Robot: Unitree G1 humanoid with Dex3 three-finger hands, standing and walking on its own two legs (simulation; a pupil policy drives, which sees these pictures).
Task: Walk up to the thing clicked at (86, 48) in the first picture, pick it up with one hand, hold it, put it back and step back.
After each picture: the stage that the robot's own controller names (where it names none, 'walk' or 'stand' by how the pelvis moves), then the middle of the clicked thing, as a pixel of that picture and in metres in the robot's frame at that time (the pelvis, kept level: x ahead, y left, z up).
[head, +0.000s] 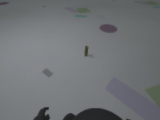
stand; (86, 51) +1.31 +0.01 -0.65
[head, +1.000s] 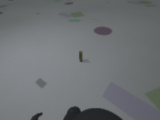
walk; (80, 56) +1.18 +0.20 -0.64
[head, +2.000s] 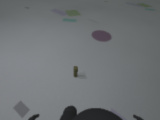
walk; (75, 72) +0.74 +0.18 -0.63
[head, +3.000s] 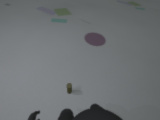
walk; (69, 88) +0.44 +0.16 -0.64
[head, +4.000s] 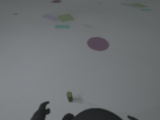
stand; (69, 97) +0.36 +0.19 -0.65
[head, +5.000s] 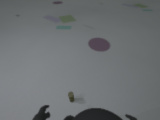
stand; (71, 97) +0.37 +0.18 -0.66
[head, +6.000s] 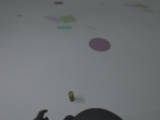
stand; (71, 96) +0.38 +0.18 -0.66
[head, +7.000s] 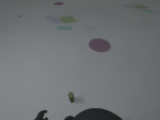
stand; (71, 97) +0.37 +0.18 -0.66
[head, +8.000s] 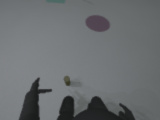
go down; (67, 81) +0.41 +0.18 -0.56
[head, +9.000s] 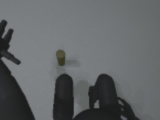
go down; (61, 59) +0.47 +0.19 -0.27
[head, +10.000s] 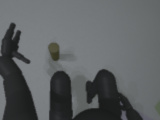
close in; (54, 53) +0.47 +0.20 -0.23
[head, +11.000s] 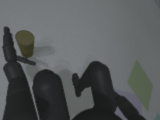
close; (26, 47) +0.47 +0.24 -0.17
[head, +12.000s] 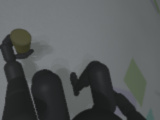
lift; (22, 46) +0.46 +0.25 -0.17
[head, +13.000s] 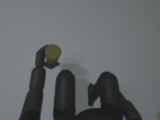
lift; (52, 58) +0.37 +0.24 -0.06
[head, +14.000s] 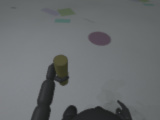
hold; (62, 72) +0.31 +0.17 +0.07
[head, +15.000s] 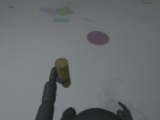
hold; (64, 74) +0.31 +0.16 +0.03
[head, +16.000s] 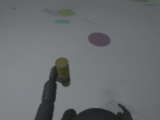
hold; (64, 74) +0.32 +0.16 +0.03
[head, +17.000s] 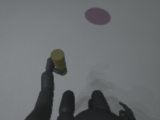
crouch; (60, 64) +0.39 +0.17 -0.02
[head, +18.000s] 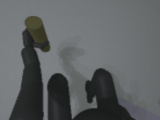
lower; (41, 38) +0.52 +0.22 -0.04
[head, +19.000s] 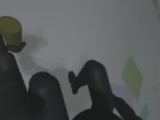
lower; (13, 39) +0.49 +0.26 -0.17
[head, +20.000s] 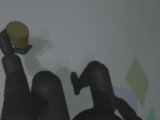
lower; (20, 42) +0.48 +0.25 -0.17
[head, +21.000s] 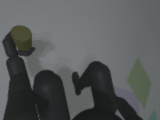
lower; (24, 44) +0.46 +0.25 -0.17
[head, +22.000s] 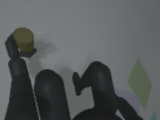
lower; (26, 45) +0.45 +0.24 -0.17
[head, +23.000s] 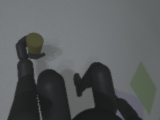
draw back; (34, 48) +0.45 +0.22 -0.17
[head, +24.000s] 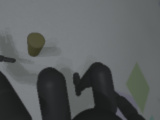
stand; (34, 47) +0.44 +0.22 -0.18
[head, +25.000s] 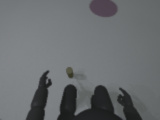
walk; (70, 73) +0.42 +0.16 -0.44
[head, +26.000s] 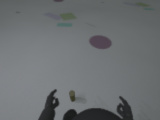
stand; (72, 96) +0.37 +0.15 -0.60
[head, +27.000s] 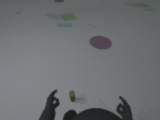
stand; (72, 96) +0.37 +0.15 -0.60
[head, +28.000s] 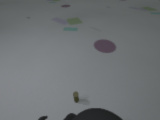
stand; (76, 97) +0.39 +0.14 -0.65
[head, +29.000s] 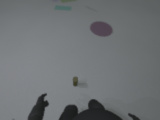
walk; (75, 82) +0.45 +0.09 -0.64
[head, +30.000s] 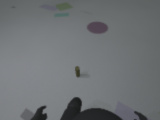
walk; (77, 72) +0.66 +0.17 -0.63
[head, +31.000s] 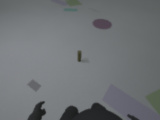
walk; (79, 56) +0.99 +0.14 -0.63
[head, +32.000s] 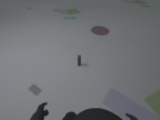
stand; (79, 60) +1.02 +0.14 -0.65
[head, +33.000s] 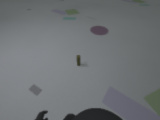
stand; (78, 60) +1.03 +0.16 -0.66
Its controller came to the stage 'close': yes
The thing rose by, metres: 0.70
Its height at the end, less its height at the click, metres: +0.00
